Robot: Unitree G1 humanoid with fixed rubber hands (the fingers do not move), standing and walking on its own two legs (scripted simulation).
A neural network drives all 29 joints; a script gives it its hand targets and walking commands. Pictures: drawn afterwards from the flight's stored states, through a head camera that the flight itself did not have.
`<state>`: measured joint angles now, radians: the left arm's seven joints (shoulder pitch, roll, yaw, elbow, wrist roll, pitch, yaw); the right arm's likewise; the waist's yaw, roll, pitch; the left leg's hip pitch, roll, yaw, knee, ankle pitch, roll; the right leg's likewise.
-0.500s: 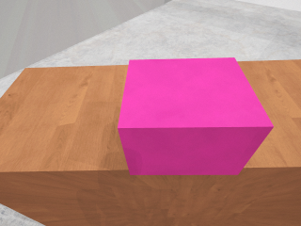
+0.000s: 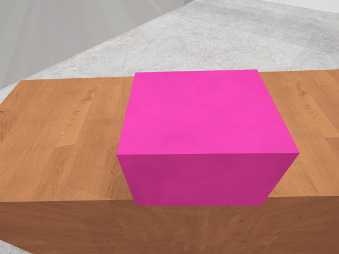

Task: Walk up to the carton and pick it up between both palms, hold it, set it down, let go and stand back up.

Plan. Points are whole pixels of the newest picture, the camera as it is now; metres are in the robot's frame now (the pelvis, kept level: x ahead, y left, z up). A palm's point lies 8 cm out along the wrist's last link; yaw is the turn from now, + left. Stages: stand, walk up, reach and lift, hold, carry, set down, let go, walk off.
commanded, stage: walk up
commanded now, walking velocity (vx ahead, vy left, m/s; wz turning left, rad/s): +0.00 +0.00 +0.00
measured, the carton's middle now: (196, 137) +0.36 -0.04 +0.11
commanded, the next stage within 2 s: none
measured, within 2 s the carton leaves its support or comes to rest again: neither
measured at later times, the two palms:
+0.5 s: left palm out of the picture -0.02 +0.18 -0.15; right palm out of the picture -0.01 -0.22 -0.16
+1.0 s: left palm out of the picture -0.01 +0.24 -0.16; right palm out of the picture -0.09 -0.21 -0.12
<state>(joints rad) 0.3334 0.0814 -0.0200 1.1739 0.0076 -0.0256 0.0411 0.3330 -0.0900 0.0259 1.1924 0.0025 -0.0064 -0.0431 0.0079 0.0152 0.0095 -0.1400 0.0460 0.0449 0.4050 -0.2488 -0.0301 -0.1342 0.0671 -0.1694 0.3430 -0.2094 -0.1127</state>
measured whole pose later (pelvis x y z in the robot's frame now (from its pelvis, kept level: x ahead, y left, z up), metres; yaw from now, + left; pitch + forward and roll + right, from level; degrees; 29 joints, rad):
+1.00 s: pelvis -0.05 +0.01 +0.00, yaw +0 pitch +0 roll -5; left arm 0.22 0.21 0.09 1.00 0.04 0.07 0.00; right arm 0.34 -0.10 -0.02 1.09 -0.03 0.02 -0.06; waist -0.02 -0.01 0.03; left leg -0.21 0.15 0.12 0.51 -0.29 0.00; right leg -0.52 0.03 0.03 1.10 -0.33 0.02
